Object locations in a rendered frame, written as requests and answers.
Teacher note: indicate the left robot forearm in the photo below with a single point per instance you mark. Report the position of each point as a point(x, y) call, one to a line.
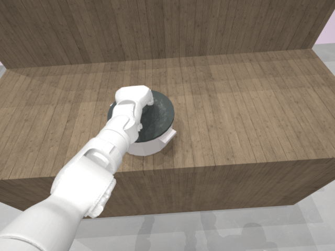
point(112, 142)

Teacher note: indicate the pot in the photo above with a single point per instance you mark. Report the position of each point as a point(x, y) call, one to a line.
point(153, 146)

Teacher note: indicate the table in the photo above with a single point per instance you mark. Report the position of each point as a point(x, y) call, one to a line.
point(254, 105)

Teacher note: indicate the robot left upper arm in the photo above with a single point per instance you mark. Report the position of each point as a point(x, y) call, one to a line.
point(51, 225)

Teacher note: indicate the lid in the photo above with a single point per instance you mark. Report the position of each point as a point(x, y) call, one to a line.
point(157, 121)

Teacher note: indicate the knob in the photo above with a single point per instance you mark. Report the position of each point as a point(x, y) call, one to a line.
point(145, 110)

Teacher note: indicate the left robot hand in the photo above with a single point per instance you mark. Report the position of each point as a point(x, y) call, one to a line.
point(140, 93)

